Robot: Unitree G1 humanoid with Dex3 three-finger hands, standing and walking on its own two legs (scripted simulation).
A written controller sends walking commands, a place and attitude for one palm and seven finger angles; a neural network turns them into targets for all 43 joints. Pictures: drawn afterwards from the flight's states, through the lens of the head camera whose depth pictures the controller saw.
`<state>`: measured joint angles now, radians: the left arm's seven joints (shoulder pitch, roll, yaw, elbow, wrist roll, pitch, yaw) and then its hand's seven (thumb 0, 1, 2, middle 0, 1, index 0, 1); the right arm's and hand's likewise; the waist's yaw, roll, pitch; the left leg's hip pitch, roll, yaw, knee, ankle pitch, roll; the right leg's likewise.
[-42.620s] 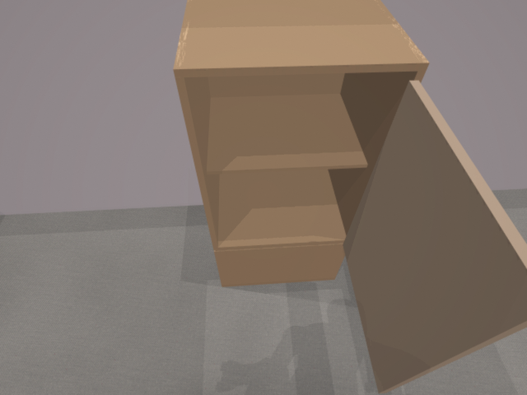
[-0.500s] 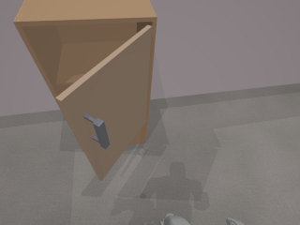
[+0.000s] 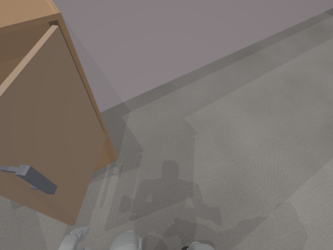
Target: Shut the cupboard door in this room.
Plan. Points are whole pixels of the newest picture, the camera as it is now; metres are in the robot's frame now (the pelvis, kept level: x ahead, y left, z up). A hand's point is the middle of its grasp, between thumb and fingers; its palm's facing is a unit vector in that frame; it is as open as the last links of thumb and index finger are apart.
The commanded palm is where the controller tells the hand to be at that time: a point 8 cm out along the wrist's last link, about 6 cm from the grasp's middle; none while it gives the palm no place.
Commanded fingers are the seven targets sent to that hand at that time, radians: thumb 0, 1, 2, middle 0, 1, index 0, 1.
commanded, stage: walk to a spot facing it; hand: left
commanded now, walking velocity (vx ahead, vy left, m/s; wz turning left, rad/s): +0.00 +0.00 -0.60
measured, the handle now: (30, 180) +0.26 +0.34 -0.01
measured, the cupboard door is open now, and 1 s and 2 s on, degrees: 49 49 49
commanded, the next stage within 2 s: turn to face it in 2.00 s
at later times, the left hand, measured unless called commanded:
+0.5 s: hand (116, 223) +0.19 +0.15 -0.16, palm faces -0.34 -0.91 -0.25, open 7.4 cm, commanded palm none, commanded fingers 0.00 0.90 0.90 -0.20 -0.30 -0.20 -0.30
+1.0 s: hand (124, 205) +0.25 +0.14 -0.17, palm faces -0.50 -0.84 -0.19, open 7.4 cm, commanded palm none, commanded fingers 0.00 0.90 0.90 -0.20 -0.30 -0.20 -0.30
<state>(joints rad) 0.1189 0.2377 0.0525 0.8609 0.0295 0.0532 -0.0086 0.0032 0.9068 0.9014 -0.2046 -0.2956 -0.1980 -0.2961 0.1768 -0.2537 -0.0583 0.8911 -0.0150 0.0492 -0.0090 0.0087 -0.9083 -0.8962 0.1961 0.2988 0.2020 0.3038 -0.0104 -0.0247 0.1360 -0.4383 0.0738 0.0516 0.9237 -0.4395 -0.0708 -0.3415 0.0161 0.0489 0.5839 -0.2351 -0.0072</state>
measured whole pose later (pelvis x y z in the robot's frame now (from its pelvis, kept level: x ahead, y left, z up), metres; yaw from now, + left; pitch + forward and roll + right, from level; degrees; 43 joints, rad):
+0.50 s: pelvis +0.02 -0.01 -0.01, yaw -20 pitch +1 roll +0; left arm 0.13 0.24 0.08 0.89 0.02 0.04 -0.03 0.01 0.91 0.90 -0.20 -0.29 -0.19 -0.30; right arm 0.27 -0.20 -0.07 0.92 -0.02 0.01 0.00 0.01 -0.90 -0.90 0.20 0.30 0.21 0.30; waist -0.02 0.01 0.12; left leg -0.24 0.21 0.30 0.68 -0.39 -0.06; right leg -0.31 -0.04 -0.10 0.60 -0.24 0.01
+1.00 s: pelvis +0.12 -0.03 +0.01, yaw -36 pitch +1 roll -1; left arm 0.31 0.26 0.09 0.99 0.03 0.03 -0.04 0.01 0.91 0.90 -0.20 -0.30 -0.20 -0.30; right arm 0.18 -0.20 -0.03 0.85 -0.03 -0.06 0.00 0.00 -0.91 -0.90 0.20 0.30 0.20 0.30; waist 0.05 -0.06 0.04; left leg -0.25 0.08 0.13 0.55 -0.31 0.00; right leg -0.40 0.01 0.03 1.00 -0.44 -0.01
